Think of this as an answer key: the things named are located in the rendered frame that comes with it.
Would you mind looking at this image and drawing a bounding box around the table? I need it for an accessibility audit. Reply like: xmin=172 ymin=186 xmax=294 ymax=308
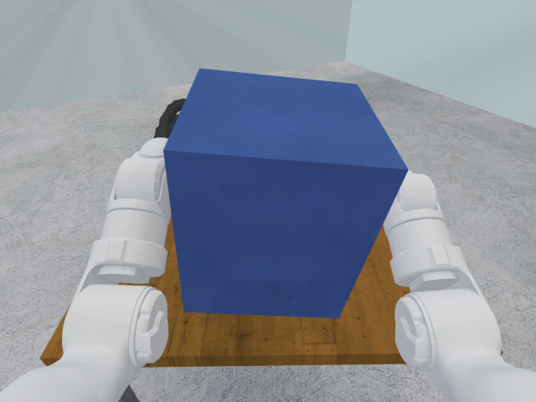
xmin=40 ymin=214 xmax=503 ymax=402

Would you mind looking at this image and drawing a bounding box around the right robot forearm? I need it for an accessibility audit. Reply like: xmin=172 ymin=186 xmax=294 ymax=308
xmin=383 ymin=170 xmax=502 ymax=353

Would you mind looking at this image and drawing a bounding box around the carton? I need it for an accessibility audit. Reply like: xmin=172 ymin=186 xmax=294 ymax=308
xmin=163 ymin=69 xmax=409 ymax=318

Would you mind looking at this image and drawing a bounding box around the robot right upper arm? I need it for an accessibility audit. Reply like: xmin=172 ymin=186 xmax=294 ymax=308
xmin=394 ymin=288 xmax=536 ymax=402

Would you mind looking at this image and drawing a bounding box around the left robot forearm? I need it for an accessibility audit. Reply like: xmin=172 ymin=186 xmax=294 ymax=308
xmin=62 ymin=137 xmax=171 ymax=351

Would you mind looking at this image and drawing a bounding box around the robot left upper arm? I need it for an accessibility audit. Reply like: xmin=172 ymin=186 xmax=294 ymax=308
xmin=0 ymin=284 xmax=168 ymax=402

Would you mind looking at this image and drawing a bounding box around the left robot hand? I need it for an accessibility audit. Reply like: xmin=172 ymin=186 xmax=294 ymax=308
xmin=154 ymin=99 xmax=186 ymax=138

